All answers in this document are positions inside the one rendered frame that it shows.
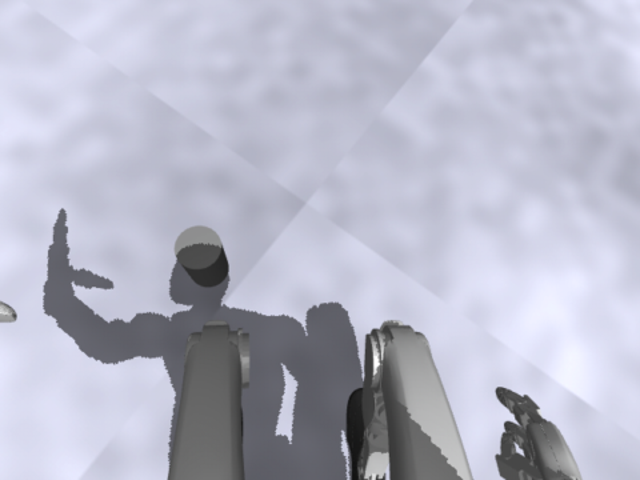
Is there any right robot hand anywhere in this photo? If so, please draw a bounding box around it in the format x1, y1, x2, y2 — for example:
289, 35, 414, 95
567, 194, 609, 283
495, 387, 582, 480

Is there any can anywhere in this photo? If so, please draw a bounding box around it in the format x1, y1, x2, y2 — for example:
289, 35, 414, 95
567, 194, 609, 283
174, 226, 229, 287

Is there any left robot hand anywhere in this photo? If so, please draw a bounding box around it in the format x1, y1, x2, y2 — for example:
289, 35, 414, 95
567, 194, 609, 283
0, 301, 17, 322

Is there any right robot foot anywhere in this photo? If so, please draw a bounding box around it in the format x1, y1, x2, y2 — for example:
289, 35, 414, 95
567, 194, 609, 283
346, 388, 386, 480

